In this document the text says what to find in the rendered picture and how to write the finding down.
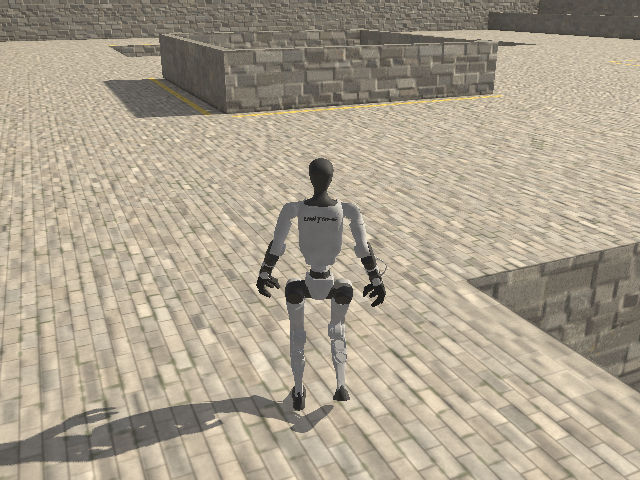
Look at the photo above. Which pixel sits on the left robot hand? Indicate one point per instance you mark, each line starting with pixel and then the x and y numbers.
pixel 268 282

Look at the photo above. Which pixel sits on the robot left forearm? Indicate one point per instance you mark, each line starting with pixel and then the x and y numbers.
pixel 268 263

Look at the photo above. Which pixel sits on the left robot foot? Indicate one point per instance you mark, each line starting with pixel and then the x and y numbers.
pixel 299 402

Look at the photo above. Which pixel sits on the left robot upper arm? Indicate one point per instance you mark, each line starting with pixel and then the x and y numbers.
pixel 289 211

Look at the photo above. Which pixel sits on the right robot upper arm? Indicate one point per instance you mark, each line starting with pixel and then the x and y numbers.
pixel 352 211

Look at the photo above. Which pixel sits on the right robot hand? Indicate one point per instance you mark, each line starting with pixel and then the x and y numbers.
pixel 378 290

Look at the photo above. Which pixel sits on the robot right forearm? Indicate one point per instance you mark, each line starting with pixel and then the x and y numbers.
pixel 371 268

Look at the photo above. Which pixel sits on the robot left shin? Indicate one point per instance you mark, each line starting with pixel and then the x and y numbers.
pixel 297 364

